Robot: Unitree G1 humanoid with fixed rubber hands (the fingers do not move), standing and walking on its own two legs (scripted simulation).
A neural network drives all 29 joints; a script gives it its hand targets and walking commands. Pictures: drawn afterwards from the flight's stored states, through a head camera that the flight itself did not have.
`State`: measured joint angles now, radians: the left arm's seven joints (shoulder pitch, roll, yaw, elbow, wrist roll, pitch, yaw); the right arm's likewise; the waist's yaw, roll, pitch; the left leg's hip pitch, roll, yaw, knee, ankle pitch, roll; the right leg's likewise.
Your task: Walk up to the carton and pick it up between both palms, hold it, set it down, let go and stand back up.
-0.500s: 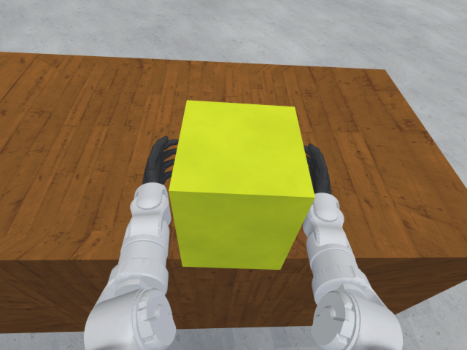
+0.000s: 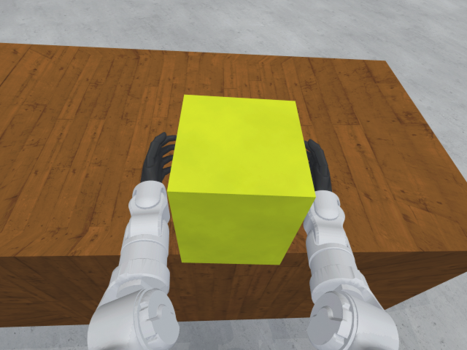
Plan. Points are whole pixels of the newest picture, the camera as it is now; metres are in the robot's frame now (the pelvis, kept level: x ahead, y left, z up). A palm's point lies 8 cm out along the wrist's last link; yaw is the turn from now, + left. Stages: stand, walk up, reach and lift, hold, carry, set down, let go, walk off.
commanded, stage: set down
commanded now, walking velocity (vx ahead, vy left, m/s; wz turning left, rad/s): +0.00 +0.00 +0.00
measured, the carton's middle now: (235, 186) +0.41 +0.03 +0.03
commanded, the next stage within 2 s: none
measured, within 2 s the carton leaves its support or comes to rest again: neither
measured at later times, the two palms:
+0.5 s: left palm (146, 176) +0.41 +0.20 +0.04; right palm (313, 176) +0.43 -0.11 +0.05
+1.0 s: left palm (122, 151) +0.40 +0.23 +0.10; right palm (351, 152) +0.44 -0.16 +0.11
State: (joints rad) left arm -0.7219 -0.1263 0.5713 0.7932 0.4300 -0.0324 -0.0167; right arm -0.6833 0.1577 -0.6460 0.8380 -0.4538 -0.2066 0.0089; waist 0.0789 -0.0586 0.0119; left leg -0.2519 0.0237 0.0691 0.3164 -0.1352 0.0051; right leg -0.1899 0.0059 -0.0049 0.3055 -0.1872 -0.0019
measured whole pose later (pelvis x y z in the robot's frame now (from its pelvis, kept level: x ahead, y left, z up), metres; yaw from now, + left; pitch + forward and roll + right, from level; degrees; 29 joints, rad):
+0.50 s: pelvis +0.00 +0.01 -0.02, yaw -2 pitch +16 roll -3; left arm -0.86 0.12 0.19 1.27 -0.03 -0.21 0.15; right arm -0.88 -0.12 -0.08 1.26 0.12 -0.19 -0.10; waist 0.08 -0.01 -0.20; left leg -0.62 0.08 0.07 0.56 -0.23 0.00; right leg -0.51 0.05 -0.01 0.45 -0.22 0.00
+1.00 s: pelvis -0.02 -0.01 -0.02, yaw +0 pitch +16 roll -1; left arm -0.93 0.32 -0.02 1.09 -0.30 0.03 0.05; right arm -0.96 -0.31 0.12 1.12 0.43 0.02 -0.04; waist 0.06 -0.03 -0.21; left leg -0.61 0.06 0.03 0.50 -0.16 -0.01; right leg -0.53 0.04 -0.04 0.47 -0.21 -0.02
